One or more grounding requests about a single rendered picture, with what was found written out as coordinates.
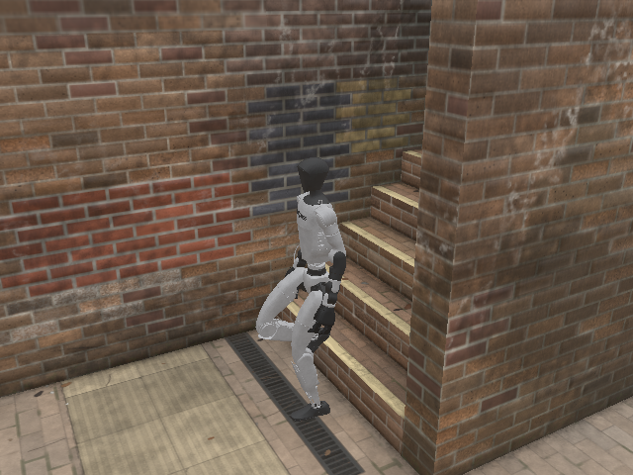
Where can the robot right upper arm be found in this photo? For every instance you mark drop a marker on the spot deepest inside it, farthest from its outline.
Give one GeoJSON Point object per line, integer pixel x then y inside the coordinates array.
{"type": "Point", "coordinates": [302, 195]}

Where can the robot right hand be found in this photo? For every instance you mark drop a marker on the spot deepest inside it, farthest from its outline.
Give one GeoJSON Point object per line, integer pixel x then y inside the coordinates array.
{"type": "Point", "coordinates": [288, 272]}

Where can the right robot forearm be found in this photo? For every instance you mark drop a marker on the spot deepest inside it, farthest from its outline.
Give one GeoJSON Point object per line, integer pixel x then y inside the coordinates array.
{"type": "Point", "coordinates": [299, 261]}

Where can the left robot forearm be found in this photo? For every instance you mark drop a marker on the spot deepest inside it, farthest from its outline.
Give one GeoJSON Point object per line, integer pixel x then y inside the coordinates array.
{"type": "Point", "coordinates": [332, 286]}

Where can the left robot foot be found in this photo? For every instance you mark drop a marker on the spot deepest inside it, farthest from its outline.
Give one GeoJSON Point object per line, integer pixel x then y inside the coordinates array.
{"type": "Point", "coordinates": [308, 412]}

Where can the right robot thigh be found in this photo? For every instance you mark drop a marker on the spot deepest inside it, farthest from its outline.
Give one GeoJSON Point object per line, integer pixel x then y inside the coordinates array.
{"type": "Point", "coordinates": [281, 296]}

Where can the robot left hand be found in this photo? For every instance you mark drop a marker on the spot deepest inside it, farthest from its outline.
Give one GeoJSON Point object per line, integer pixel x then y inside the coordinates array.
{"type": "Point", "coordinates": [324, 316]}

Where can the robot left upper arm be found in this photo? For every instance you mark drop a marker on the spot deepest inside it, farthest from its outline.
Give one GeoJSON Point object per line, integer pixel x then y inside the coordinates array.
{"type": "Point", "coordinates": [327, 220]}

